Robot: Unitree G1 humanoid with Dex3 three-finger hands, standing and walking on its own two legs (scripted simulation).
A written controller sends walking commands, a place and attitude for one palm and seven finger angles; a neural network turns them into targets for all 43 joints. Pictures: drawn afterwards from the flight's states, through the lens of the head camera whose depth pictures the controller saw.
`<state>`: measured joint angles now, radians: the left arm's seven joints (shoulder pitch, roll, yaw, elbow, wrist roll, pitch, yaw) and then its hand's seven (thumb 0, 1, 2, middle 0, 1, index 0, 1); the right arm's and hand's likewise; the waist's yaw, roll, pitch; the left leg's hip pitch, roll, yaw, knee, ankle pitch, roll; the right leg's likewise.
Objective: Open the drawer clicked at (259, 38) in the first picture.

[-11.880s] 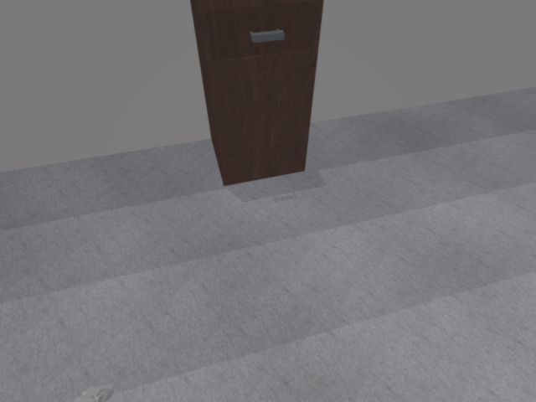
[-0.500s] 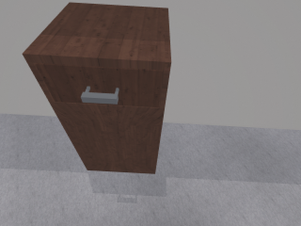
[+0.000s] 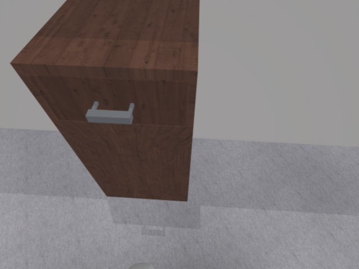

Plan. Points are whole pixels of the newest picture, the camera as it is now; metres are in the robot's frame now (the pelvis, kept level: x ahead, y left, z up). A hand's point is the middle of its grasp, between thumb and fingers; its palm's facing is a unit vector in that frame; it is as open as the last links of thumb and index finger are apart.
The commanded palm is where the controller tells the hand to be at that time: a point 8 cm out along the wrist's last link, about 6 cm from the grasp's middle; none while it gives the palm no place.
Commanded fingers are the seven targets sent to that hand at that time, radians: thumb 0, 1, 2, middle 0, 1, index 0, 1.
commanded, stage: come to a stop and stand still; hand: left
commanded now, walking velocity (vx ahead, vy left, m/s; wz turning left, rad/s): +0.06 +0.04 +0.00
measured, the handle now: (111, 111) +0.51 +0.23 +0.01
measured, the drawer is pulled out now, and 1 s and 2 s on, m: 0.00 0.00 0.00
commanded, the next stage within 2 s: look again from close up in 0.34 s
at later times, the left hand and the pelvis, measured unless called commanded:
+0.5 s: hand out of the picture -0.02 +0.18 -0.17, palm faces +0.00 -0.98 -0.20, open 7.4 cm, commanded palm none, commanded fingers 0.00 0.90 0.90 -0.20 -0.30 -0.20 -0.30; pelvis -0.02 +0.00 +0.00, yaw +0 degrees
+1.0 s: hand out of the picture +0.02 +0.22 -0.16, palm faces -0.04 -0.97 -0.23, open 7.4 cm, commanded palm none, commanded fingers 0.00 0.90 0.90 -0.20 -0.30 -0.20 -0.30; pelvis -0.04 +0.03 +0.00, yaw -2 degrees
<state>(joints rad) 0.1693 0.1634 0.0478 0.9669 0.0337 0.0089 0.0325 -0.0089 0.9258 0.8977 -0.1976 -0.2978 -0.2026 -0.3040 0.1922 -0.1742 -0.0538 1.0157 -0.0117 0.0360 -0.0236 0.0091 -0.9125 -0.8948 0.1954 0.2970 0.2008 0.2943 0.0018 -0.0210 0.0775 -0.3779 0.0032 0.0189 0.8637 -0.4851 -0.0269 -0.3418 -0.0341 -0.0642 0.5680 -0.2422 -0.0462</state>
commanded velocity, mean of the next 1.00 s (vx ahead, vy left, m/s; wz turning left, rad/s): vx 0.00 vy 0.00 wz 0.00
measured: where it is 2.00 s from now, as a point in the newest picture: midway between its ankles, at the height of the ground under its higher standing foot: outside the picture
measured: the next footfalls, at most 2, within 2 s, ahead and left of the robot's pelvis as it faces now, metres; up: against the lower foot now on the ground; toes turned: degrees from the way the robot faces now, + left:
left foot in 0.08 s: +0.03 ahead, +0.14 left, +0.00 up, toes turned +1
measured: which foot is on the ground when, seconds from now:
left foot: up 0.00-0.06, down 0.08-1.00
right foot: down 0.00-1.00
